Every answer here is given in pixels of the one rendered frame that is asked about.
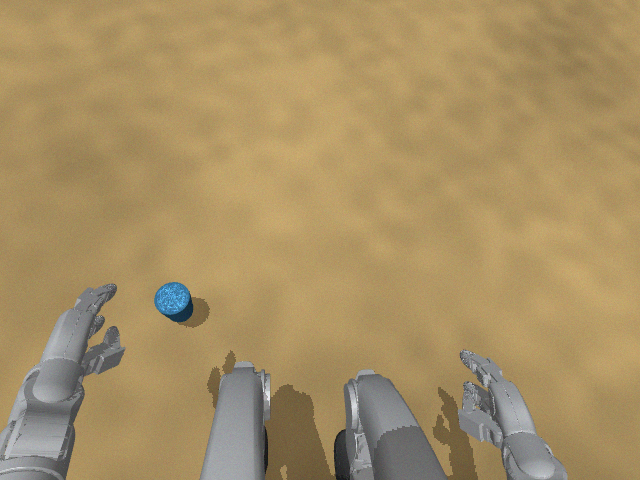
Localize left robot hand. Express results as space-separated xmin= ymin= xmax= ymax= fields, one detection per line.
xmin=39 ymin=284 xmax=126 ymax=377

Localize right robot hand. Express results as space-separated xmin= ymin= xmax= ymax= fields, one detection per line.
xmin=458 ymin=350 xmax=538 ymax=450

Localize right robot arm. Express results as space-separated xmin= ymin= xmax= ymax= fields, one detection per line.
xmin=501 ymin=433 xmax=568 ymax=480

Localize right robot foot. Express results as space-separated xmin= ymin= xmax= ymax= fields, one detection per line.
xmin=334 ymin=429 xmax=350 ymax=480

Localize cup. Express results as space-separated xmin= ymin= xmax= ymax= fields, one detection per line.
xmin=154 ymin=282 xmax=193 ymax=322

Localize left robot arm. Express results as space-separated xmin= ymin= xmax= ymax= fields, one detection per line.
xmin=0 ymin=359 xmax=85 ymax=480

